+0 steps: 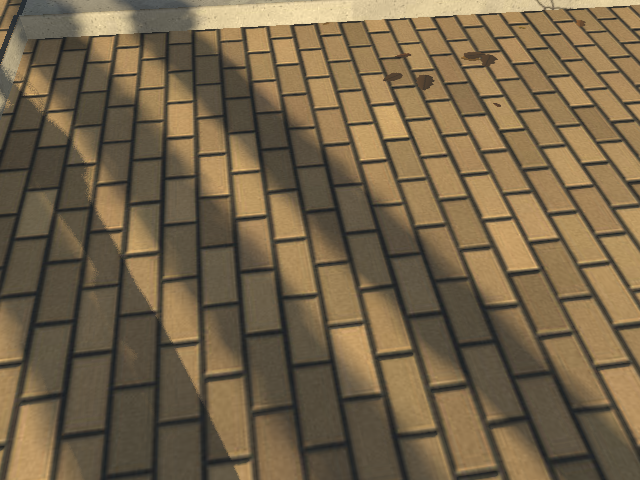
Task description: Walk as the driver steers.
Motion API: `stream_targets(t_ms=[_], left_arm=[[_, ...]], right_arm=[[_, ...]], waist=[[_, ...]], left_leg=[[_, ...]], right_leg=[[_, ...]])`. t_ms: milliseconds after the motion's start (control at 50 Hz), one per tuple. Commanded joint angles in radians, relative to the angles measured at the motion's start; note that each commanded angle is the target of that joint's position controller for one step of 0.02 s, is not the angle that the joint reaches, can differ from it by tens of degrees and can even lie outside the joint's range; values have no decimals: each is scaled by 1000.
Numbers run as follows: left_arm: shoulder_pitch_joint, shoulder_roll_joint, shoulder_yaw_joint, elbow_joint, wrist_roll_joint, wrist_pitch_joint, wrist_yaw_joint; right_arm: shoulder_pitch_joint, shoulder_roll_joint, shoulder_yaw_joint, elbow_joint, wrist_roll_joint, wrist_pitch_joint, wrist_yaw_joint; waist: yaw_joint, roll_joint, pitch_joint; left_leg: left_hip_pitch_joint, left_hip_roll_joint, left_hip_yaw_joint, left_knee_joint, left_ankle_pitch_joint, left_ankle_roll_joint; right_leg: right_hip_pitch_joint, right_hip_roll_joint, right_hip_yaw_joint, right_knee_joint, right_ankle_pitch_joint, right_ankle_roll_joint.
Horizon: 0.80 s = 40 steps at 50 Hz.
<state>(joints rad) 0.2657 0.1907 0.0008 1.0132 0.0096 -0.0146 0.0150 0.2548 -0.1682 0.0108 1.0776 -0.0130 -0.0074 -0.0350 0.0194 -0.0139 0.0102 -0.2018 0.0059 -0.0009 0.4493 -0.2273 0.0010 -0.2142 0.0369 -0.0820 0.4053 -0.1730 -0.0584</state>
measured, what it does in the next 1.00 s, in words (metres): walks ahead: left foot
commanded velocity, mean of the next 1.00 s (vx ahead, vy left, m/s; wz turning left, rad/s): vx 0.36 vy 0.00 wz -0.05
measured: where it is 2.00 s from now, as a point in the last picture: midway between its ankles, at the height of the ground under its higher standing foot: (385, 354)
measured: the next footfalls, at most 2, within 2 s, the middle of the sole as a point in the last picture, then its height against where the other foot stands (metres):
left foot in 0.80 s outside the picture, level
right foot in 1.36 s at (386, 412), level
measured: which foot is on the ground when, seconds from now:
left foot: down 0.00-0.36, up 0.38-0.78, down 0.80-1.00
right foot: down 0.00-0.80, up 0.82-1.00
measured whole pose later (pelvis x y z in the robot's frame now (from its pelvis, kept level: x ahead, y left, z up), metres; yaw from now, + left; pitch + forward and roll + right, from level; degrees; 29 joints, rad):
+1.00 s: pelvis +0.38 +0.02 +0.00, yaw -5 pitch -1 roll +1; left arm 0.28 0.20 0.06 1.01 0.03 -0.04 -0.01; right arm 0.27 -0.20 -0.06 1.03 -0.02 -0.10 -0.01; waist 0.01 -0.03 0.06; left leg -0.18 -0.06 0.18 0.36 -0.18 0.11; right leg -0.50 -0.07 0.01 1.16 -0.26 -0.09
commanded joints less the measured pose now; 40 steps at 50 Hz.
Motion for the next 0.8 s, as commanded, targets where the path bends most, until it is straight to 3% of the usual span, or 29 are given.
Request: stream_targets(t_ms=[20,60,80,120,140,180,200,240,280,320,340,360,380,400,420,440,480,540,640,700,740,760,780,800], left_arm=[[73,89,18,6,3,-1,5],[70,72,13,22,0,-3,9],[74,68,13,30,0,-4,9],[68,81,23,29,6,2,7],[57,79,26,22,11,5,2],[17,38,20,-1,20,-1,-9],[3,25,19,-13,29,-8,-13],[-19,48,28,-36,26,-28,-20],[4,51,34,-39,16,-46,-27],[129,30,39,6,6,-56,-26],[226,45,48,41,8,-59,-20],[339,114,66,61,19,-67,-8],[427,204,90,84,12,-60,-6],[366,158,78,76,17,-52,-2],[286,127,69,47,17,-56,-4],[231,114,65,28,16,-63,-5],[207,86,54,23,9,-79,-1],[280,69,43,60,6,-89,2],[301,74,34,74,9,-91,4],[302,94,39,86,10,-93,6],[265,112,43,84,10,-95,8],[250,124,47,84,11,-93,9],[232,129,50,80,8,-88,8],[238,103,42,64,1,-85,2]], right_arm=[[29,-97,-14,-3,9,-17,-7],[46,-87,-14,9,8,-15,-7],[65,-87,-16,18,5,-14,-6],[88,-128,-35,22,1,-6,-3],[97,-140,-44,19,-1,-1,0],[159,-158,-58,30,0,-1,3],[169,-170,-67,34,-2,-3,2],[161,-167,-75,30,-8,-16,6],[118,-159,-78,20,-4,-27,10],[52,-154,-83,2,7,-32,14],[32,-136,-80,-9,4,-37,15],[-12,-77,-64,-43,6,-46,22],[-33,-59,-60,-86,-4,-53,31],[-64,-124,-75,-93,-35,-53,38],[-60,-102,-73,-87,-32,-57,48],[-39,-81,-69,-76,-23,-62,56],[-38,-83,-72,-70,-25,-60,67],[-92,-71,-71,-92,-24,-44,68],[-309,-45,-49,-183,-9,-37,68],[-335,-66,-50,-211,-6,-37,63],[-254,-95,-63,-197,-6,-44,52],[-148,-115,-75,-166,-6,-51,45],[11,-135,-90,-112,-9,-59,37],[163,-194,-111,-77,-32,-68,26]], waist=[[7,88,41],[-1,49,38],[-7,41,21],[-15,60,51],[-23,71,95],[-54,137,150],[-59,165,161],[-52,143,145],[-19,124,128],[47,97,106],[81,49,88],[128,-132,68],[136,-305,75],[88,-147,128],[45,-61,144],[14,-35,136],[-7,-34,114],[-5,-56,91],[28,-87,131],[20,-96,132],[-31,-90,87],[-76,-84,31],[-142,-59,-48],[-189,-6,-134]], left_leg=[[-51,91,-116,-155,44,37],[-9,91,-110,-143,83,43],[3,83,-107,-145,8,52],[-30,71,-128,-149,-291,94],[-51,90,-168,-177,-429,119],[-16,194,-321,-274,-569,183],[11,254,-389,-309,-564,218],[30,293,-415,-324,-462,245],[17,260,-340,-294,-355,225],[-124,174,-215,-209,-292,180],[-233,127,-157,-108,-272,155],[-382,25,-32,151,-240,107],[-554,-63,83,400,-295,85],[-582,-1,11,552,-274,100],[-575,32,-16,594,-188,106],[-544,53,-20,597,-111,100],[-510,67,2,568,-20,76],[-527,51,50,532,34,48],[-435,15,116,253,139,38],[-339,-3,133,157,149,76],[-225,-36,133,131,113,117],[-121,-61,134,112,92,137],[59,-78,139,50,119,158],[300,66,-20,24,13,195]], right_leg=[[58,-120,137,-71,30,-2],[37,-122,136,-81,31,3],[36,-108,125,-75,-41,3],[-24,-57,87,-8,-286,-14],[-90,-44,80,22,-370,-21],[-213,-8,26,164,-331,-18],[-251,-16,7,233,-262,-20],[-274,-54,37,297,-246,-30],[-201,-59,34,222,-237,-36],[61,-7,-17,59,-139,-36],[223,-19,26,11,-147,-39],[347,-206,311,-154,-343,-76],[401,-402,652,-292,-491,-165],[319,-424,657,-278,-473,-190],[260,-385,578,-274,-420,-175],[233,-345,496,-286,-324,-152],[232,-285,358,-298,-103,-124],[271,-247,233,-256,246,-119],[197,-208,136,-259,398,-120],[216,-240,126,-240,507,-119],[257,-252,99,-129,756,-102],[274,-247,85,-5,862,-90],[235,-219,59,180,848,-73],[46,-180,50,438,577,-61]])
Velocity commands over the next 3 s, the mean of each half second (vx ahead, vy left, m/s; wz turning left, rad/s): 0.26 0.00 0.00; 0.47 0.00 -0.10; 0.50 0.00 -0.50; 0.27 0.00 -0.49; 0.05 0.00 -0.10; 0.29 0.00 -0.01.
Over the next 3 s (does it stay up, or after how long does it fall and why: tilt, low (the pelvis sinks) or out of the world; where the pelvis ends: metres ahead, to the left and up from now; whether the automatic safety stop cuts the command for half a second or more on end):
stays up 1.03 -0.20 0.00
